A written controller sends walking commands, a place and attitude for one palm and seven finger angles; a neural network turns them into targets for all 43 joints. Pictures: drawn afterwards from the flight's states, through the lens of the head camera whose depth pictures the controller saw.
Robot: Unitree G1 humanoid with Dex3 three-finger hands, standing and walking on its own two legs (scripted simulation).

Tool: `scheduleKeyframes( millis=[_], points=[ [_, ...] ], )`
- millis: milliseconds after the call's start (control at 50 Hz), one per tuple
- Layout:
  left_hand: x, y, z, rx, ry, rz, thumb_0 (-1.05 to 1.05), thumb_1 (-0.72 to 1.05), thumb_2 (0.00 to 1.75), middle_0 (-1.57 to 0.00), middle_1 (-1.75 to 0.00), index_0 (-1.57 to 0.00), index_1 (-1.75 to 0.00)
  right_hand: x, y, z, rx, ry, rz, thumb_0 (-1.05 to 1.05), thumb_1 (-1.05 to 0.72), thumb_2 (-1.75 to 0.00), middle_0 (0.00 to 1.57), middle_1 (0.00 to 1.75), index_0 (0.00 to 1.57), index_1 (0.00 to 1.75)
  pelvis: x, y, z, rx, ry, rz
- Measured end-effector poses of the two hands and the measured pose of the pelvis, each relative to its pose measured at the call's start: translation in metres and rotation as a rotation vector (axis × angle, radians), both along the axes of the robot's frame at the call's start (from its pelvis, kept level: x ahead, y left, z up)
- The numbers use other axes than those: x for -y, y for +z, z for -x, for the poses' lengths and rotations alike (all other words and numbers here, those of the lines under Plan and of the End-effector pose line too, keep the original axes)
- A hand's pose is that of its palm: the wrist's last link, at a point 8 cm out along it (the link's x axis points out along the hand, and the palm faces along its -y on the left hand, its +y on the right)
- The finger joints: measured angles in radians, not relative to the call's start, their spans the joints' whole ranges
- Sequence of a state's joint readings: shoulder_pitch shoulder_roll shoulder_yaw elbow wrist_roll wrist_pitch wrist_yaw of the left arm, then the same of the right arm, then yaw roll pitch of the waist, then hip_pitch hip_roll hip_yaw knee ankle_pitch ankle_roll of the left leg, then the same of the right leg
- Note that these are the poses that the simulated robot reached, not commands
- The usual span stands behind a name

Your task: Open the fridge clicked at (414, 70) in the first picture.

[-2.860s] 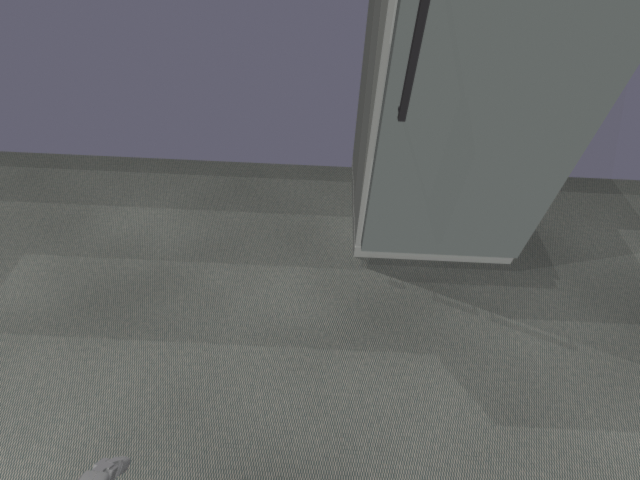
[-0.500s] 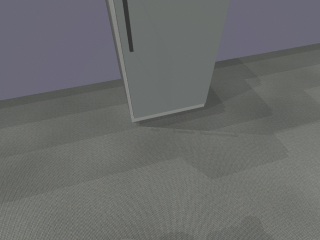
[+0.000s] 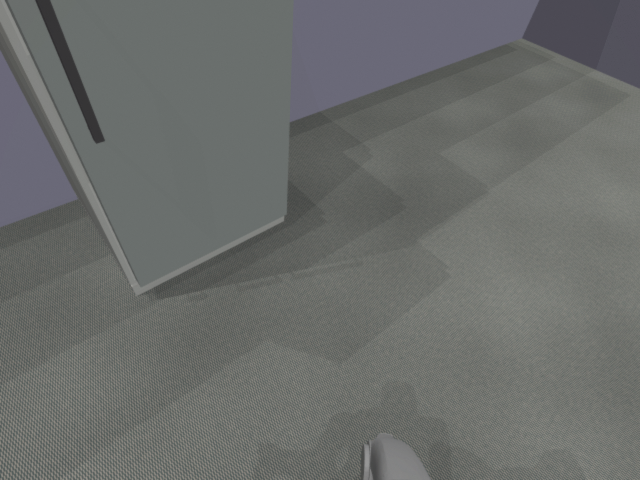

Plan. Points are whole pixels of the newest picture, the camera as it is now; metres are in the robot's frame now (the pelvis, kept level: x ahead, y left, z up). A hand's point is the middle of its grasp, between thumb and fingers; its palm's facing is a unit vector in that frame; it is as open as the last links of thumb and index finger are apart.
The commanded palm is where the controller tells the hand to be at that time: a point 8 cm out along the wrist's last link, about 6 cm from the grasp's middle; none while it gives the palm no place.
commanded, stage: walk to a spot facing it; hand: left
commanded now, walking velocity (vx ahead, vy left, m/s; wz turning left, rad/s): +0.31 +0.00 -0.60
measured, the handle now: (56, 39) +0.79 +0.53 +0.14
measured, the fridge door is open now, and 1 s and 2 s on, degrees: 0 0 0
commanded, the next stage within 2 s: turn to face it in 0.52 s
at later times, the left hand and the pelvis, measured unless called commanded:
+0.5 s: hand (237, 370) +0.31 +0.14 -0.16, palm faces -0.20 -0.95 -0.24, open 7.3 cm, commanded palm none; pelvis +0.21 -0.05 +0.00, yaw -14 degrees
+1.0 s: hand (261, 287) +0.48 +0.12 -0.17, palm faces -0.21 -0.96 -0.17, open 7.4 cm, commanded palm none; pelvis +0.36 -0.03 +0.00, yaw -13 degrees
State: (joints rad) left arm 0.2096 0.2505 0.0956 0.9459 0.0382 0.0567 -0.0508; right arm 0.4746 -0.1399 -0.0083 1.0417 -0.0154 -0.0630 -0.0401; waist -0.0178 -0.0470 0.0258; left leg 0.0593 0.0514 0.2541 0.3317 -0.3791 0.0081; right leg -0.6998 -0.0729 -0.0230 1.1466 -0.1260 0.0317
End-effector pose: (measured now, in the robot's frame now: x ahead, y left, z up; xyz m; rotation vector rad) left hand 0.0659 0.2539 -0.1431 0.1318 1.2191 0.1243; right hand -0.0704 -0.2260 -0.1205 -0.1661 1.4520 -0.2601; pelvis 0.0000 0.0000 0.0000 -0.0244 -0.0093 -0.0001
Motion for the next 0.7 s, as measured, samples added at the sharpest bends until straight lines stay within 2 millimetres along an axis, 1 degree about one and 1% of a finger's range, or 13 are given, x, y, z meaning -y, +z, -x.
scheduleKeyframes(
  millis=[60,120,180,220,280,320,380,420,480,540,620,660,700],
  points=[
    [0.024,-0.006,-0.053,0.001,-0.086,0.026,0.00,0.91,0.90,-0.19,-0.30,-0.19,-0.30,-0.010,-0.003,0.018,-0.099,-0.079,-0.028,0.01,-0.91,-0.90,0.20,0.30,0.20,0.30,0.006,-0.005,-0.023,-0.007,-0.037,-0.001],
    [0.054,-0.013,-0.114,0.029,-0.175,0.046,0.00,0.91,0.90,-0.19,-0.30,-0.19,-0.30,-0.016,-0.005,0.028,-0.193,-0.160,-0.056,0.01,-0.91,-0.90,0.20,0.30,0.20,0.30,0.015,-0.014,-0.051,-0.016,-0.077,0.002],
    [0.082,-0.022,-0.171,0.098,-0.238,0.050,0.00,0.91,0.90,-0.19,-0.30,-0.19,-0.30,-0.012,-0.013,0.022,-0.262,-0.232,-0.085,0.01,-0.91,-0.90,0.20,0.30,0.20,0.30,0.032,-0.028,-0.085,-0.013,-0.111,-0.013],
    [0.094,-0.025,-0.197,0.136,-0.245,0.043,0.00,0.91,0.90,-0.19,-0.30,-0.19,-0.30,-0.003,-0.020,0.004,-0.263,-0.261,-0.089,0.01,-0.91,-0.90,0.20,0.30,0.20,0.30,0.041,-0.033,-0.102,-0.005,-0.142,-0.015],
    [0.099,-0.019,-0.215,0.122,-0.246,0.030,0.00,0.91,0.89,-0.19,-0.30,-0.20,-0.30,0.019,-0.025,-0.056,-0.147,-0.260,-0.063,0.01,-0.91,-0.90,0.20,0.30,0.20,0.30,0.050,-0.024,-0.123,0.020,-0.159,-0.010],
    [0.099,-0.012,-0.220,0.096,-0.250,0.012,0.00,0.91,0.89,-0.20,-0.30,-0.20,-0.30,0.036,-0.024,-0.108,-0.032,-0.235,-0.042,0.01,-0.91,-0.90,0.20,0.30,0.20,0.30,0.052,-0.017,-0.139,0.022,-0.179,-0.012],
    [0.088,0.000,-0.229,0.064,-0.249,-0.035,-0.01,0.93,0.89,-0.20,-0.30,-0.20,-0.30,0.055,-0.020,-0.188,0.145,-0.198,-0.018,0.01,-0.91,-0.90,0.20,0.30,0.20,0.30,0.053,-0.008,-0.162,0.012,-0.205,-0.014],
    [0.080,0.006,-0.236,0.040,-0.252,-0.056,-0.01,0.93,0.89,-0.20,-0.30,-0.20,-0.30,0.063,-0.015,-0.236,0.244,-0.177,-0.011,0.01,-0.91,-0.90,0.20,0.30,0.20,0.30,0.051,-0.004,-0.178,0.004,-0.219,-0.014],
    [0.070,0.011,-0.246,0.014,-0.243,-0.070,-0.01,0.93,0.89,-0.20,-0.30,-0.20,-0.30,0.067,-0.007,-0.298,0.345,-0.142,-0.011,0.01,-0.91,-0.90,0.20,0.30,0.19,0.30,0.048,-0.001,-0.204,-0.007,-0.237,-0.011],
    [0.061,0.009,-0.256,-0.012,-0.221,-0.067,0.00,0.92,0.90,-0.20,-0.30,-0.20,-0.30,0.065,-0.002,-0.350,0.395,-0.103,-0.011,0.01,-0.91,-0.90,0.20,0.30,0.19,0.30,0.043,-0.001,-0.231,-0.014,-0.250,-0.006],
    [0.048,-0.003,-0.268,-0.068,-0.186,-0.048,0.00,0.91,0.90,-0.20,-0.30,-0.20,-0.30,0.057,0.002,-0.408,0.426,-0.063,0.005,0.01,-0.91,-0.90,0.20,0.30,0.20,0.30,0.032,-0.006,-0.272,-0.016,-0.273,0.002],
    [0.041,-0.014,-0.276,-0.108,-0.180,-0.037,0.00,0.91,0.90,-0.20,-0.30,-0.20,-0.30,0.052,0.000,-0.431,0.445,-0.058,0.027,0.01,-0.91,-0.90,0.20,0.30,0.20,0.30,0.026,-0.013,-0.292,-0.012,-0.293,0.001],
    [0.037,-0.019,-0.287,-0.147,-0.195,-0.034,0.00,0.91,0.90,-0.20,-0.30,-0.20,-0.30,0.047,0.003,-0.441,0.452,-0.069,0.039,0.01,-0.91,-0.90,0.20,0.30,0.20,0.30,0.021,-0.013,-0.306,0.002,-0.319,-0.006]
  ],
)
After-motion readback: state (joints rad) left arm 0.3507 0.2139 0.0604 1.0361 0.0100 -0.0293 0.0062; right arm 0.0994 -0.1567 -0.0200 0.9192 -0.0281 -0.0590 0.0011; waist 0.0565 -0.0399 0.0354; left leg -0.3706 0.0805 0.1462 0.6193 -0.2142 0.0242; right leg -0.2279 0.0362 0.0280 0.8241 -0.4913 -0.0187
